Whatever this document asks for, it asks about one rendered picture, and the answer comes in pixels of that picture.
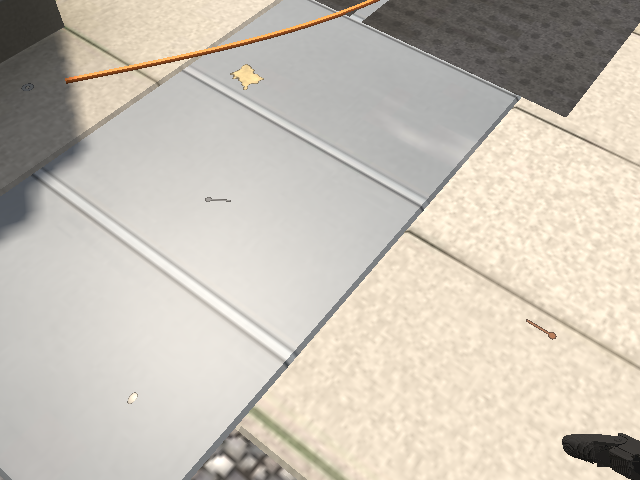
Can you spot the robot right hand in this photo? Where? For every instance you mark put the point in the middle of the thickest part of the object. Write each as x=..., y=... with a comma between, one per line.
x=621, y=453

